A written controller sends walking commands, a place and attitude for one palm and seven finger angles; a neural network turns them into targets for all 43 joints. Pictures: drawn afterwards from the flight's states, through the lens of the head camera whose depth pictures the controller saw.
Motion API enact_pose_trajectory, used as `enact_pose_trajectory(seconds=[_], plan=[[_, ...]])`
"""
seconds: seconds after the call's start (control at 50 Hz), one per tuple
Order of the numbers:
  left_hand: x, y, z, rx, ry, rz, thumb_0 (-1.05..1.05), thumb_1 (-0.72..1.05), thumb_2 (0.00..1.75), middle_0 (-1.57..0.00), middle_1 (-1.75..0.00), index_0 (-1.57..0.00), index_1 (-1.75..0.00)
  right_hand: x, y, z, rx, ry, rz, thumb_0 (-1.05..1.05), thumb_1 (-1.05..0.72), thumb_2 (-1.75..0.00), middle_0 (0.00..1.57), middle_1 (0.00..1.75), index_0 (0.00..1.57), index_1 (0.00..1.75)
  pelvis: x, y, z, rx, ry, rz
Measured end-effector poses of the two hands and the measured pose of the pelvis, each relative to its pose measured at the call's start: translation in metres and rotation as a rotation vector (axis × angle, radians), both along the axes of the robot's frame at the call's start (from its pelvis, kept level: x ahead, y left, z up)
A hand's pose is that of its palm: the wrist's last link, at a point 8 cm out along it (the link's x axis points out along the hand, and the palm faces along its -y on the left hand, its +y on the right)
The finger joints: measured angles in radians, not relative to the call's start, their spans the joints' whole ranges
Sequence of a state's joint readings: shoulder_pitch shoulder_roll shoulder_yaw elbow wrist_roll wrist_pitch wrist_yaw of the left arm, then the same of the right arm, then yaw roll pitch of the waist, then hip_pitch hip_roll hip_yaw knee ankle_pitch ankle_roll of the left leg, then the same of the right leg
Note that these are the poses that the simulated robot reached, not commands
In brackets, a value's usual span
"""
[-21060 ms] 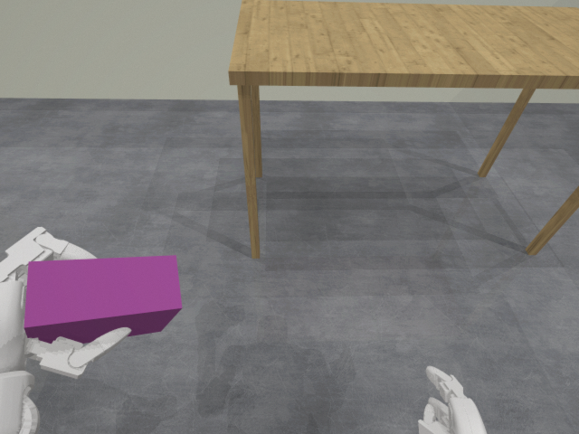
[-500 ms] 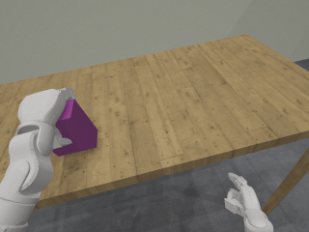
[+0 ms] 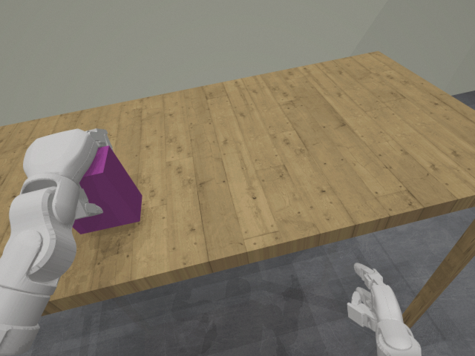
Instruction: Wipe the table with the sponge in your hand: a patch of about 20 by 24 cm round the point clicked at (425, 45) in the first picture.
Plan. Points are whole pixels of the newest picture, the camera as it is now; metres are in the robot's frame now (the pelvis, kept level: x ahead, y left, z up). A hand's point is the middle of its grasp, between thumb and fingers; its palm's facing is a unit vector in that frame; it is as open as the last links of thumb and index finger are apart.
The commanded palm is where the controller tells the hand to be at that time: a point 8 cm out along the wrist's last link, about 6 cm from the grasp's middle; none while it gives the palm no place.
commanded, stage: move the sponge above the wiping area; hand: left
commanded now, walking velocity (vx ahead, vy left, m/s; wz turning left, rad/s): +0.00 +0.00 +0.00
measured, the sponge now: (100, 200) +0.29 +0.29 +0.14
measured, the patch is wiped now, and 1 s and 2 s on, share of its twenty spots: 0.00 0.00 0.15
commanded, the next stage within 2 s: lower the sponge onto the table in 0.06 s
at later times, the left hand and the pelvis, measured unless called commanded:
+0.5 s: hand (80, 175) +0.28 +0.29 +0.20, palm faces +0.15 -0.04 -0.99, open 10.0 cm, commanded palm +0.24 +0.29 +0.28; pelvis +0.00 +0.01 +0.00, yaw +0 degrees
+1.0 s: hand (86, 190) +0.27 +0.29 +0.18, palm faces +0.12 -0.06 -0.99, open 10.0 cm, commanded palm +0.24 +0.28 +0.25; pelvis +0.00 +0.01 +0.00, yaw +0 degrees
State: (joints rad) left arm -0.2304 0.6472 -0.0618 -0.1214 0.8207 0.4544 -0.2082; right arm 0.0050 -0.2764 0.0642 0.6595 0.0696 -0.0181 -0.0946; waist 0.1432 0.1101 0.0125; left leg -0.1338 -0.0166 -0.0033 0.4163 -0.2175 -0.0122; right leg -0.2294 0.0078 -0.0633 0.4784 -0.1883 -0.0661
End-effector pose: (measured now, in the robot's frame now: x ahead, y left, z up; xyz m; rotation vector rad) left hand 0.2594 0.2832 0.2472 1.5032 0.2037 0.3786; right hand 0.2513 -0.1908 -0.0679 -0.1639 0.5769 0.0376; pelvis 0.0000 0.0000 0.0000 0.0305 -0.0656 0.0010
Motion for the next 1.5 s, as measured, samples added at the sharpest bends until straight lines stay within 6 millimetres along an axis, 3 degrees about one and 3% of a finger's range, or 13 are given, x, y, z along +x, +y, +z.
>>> enact_pose_trajectory(seconds=[0.26,0.54,0.78,0.94,1.18,1.5], plan=[[0.005,0.0,0.005,-0.012,-0.016,0.0,0.0,-0.49,1.04,-0.73,-1.33,-0.75,-1.34,-0.008,-0.004,-0.006,0.01,0.023,-0.022,0.01,-0.91,-0.9,0.2,0.3,0.2,0.3,0.001,0.003,0.0,0.0,0.007,-0.008],[-0.005,0.002,0.006,-0.019,-0.041,-0.004,0.0,-0.49,1.04,-0.74,-1.33,-0.75,-1.34,0.0,0.008,-0.003,0.015,0.014,0.004,0.01,-0.91,-0.9,0.2,0.3,0.2,0.3,0.003,0.008,0.0,-0.002,0.004,0.0],[-0.01,-0.005,-0.006,-0.037,-0.034,-0.021,0.0,-0.49,1.04,-0.74,-1.33,-0.75,-1.34,0.002,0.013,0.0,0.02,0.015,0.015,0.01,-0.91,-0.9,0.21,0.3,0.2,0.3,0.004,0.008,0.001,-0.002,0.001,-0.006],[-0.01,0.003,-0.013,-0.033,-0.014,0.016,0.0,-0.49,1.04,-0.74,-1.33,-0.75,-1.34,0.001,0.008,0.001,0.012,0.014,0.014,0.01,-0.91,-0.9,0.21,0.3,0.2,0.3,0.004,0.006,0.001,-0.004,-0.001,-0.005],[-0.006,-0.006,-0.025,-0.023,0.021,-0.025,0.0,-0.49,1.04,-0.74,-1.33,-0.75,-1.34,-0.001,0.005,-0.001,0.008,0.016,0.008,0.01,-0.91,-0.9,0.2,0.3,0.2,0.3,0.004,0.004,0.001,-0.003,-0.002,-0.006],[-0.006,0.007,-0.028,-0.029,0.024,0.012,0.0,-0.49,1.04,-0.73,-1.34,-0.75,-1.34,-0.006,-0.01,-0.005,-0.009,0.037,-0.027,0.01,-0.91,-0.9,0.21,0.3,0.21,0.3,0.008,0.003,0.0,-0.007,0.008,-0.008]])
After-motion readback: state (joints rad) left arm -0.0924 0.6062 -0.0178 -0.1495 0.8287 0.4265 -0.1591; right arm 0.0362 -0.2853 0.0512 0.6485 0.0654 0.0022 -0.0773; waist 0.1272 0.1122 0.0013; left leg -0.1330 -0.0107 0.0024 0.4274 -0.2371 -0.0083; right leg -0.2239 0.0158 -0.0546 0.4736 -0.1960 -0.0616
